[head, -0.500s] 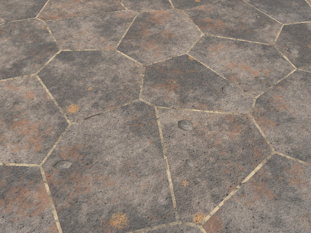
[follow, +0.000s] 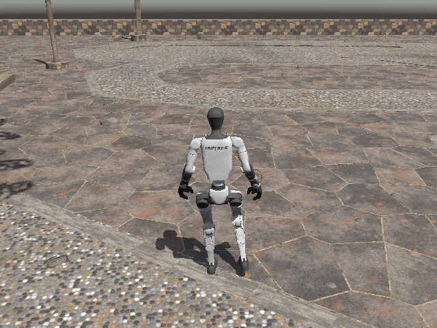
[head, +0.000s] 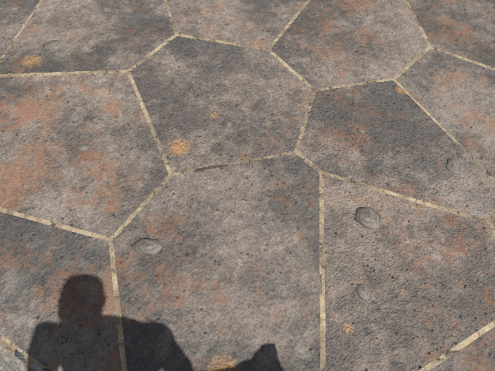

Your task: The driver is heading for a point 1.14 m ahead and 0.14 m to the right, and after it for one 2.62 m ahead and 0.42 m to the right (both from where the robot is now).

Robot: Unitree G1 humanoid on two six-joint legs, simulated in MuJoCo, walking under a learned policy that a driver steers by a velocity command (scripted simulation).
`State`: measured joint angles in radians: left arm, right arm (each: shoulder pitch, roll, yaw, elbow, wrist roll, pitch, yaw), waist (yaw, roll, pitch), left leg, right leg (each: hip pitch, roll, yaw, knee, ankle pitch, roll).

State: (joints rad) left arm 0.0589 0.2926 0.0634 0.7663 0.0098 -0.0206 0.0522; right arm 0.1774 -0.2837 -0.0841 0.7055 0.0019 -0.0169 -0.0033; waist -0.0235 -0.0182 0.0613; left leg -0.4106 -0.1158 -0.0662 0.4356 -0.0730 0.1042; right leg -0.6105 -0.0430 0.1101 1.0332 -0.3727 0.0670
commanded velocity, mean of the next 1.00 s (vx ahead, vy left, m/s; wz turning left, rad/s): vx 0.11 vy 0.00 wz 0.15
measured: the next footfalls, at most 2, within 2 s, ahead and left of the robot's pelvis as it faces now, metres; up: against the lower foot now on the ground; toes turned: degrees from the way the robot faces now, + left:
right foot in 0.26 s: +0.11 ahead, -0.17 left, +0.00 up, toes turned +8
left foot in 0.54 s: +0.05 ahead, +0.09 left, +0.00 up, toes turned +4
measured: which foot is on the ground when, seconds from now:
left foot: down 0.00-0.26, up 0.28-0.52, down 0.54-0.88, up 0.90-1.00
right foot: up 0.00-0.24, down 0.26-1.00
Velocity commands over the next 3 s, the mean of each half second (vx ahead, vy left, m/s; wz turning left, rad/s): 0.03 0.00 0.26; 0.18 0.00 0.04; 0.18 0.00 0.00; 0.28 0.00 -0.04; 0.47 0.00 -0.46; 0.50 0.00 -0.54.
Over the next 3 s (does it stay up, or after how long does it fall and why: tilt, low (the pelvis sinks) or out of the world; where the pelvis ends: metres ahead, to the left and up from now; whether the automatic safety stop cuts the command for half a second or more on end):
stays up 0.91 -0.03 -0.01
